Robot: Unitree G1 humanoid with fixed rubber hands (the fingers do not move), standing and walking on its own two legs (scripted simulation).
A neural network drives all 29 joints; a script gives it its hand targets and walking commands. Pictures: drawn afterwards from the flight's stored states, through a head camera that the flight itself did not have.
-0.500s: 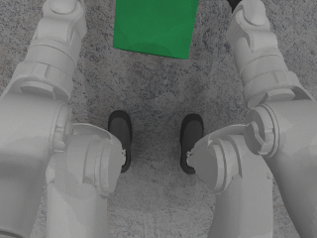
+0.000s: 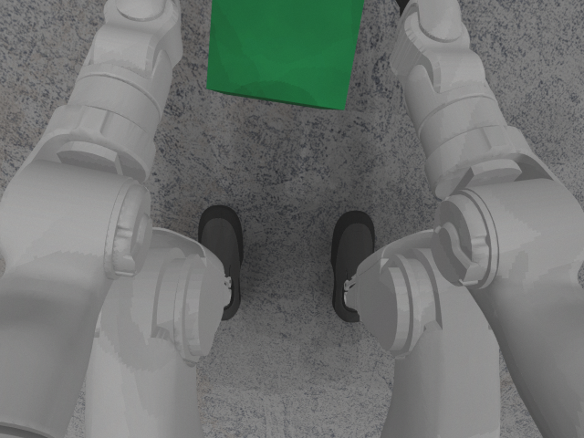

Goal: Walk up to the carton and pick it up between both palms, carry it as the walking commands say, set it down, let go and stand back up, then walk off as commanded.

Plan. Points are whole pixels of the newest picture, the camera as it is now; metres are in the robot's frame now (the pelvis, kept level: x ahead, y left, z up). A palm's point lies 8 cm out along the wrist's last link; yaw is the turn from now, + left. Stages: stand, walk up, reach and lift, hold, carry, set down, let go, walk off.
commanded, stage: reach and lift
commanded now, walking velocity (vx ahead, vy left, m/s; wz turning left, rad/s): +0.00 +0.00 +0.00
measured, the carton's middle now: (286, 11) +0.54 +0.02 -0.29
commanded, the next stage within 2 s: none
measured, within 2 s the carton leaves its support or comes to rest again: leaves its support in 0.66 s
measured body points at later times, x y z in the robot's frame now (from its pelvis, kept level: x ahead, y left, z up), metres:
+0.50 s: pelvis +0.00 +0.00 -0.01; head +0.37 +0.02 +0.23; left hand +0.55 +0.15 -0.21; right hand +0.56 -0.11 -0.20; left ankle +0.12 +0.11 -0.34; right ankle +0.12 -0.12 -0.34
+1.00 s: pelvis -0.03 -0.01 -0.01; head +0.31 +0.04 +0.27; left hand +0.52 +0.16 -0.17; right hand +0.53 -0.08 -0.15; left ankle +0.12 +0.11 -0.34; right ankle +0.13 -0.13 -0.34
